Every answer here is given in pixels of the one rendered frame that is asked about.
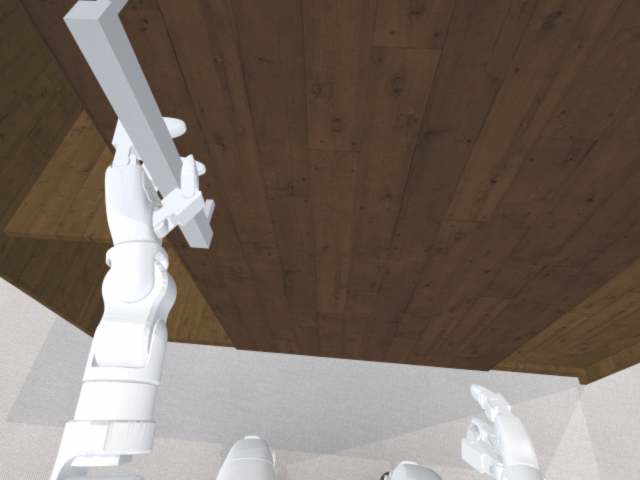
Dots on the robot left thigh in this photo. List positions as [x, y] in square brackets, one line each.
[249, 459]

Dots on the right robot hand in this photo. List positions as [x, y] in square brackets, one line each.
[508, 443]

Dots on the handle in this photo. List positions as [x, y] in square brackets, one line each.
[99, 33]

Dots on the left robot hand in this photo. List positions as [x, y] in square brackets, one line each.
[131, 194]

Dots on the left robot forearm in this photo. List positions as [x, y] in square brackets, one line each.
[113, 418]

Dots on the wardrobe door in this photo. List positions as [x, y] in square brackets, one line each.
[605, 323]
[421, 182]

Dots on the right robot shin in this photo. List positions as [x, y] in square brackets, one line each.
[406, 462]

